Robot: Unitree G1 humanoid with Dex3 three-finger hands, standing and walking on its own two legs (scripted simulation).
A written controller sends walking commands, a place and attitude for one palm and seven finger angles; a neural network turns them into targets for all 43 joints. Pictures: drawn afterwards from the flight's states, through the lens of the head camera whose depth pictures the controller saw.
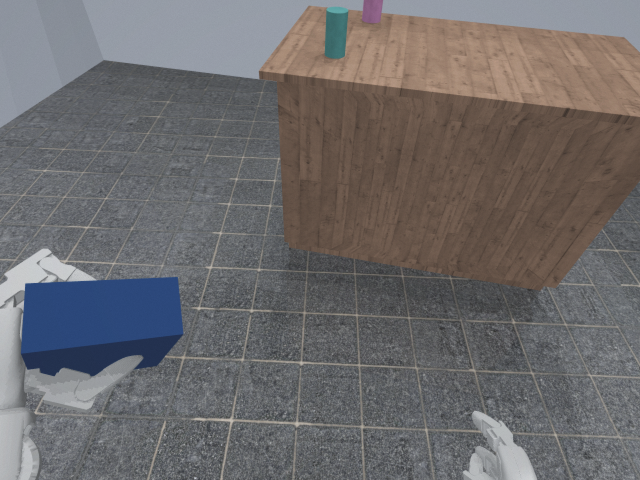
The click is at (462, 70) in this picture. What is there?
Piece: table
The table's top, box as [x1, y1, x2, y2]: [259, 6, 639, 125]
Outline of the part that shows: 259,70 259,78 639,125 639,52 624,37 381,13 381,19 378,23 367,23 361,20 362,11 348,10 345,55 342,58 333,59 326,57 324,55 325,9 327,7 308,6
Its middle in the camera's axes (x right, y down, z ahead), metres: +0.45 -0.57 +1.21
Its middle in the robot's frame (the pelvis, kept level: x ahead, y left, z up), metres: +1.31 -0.38 +0.02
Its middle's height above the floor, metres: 0.80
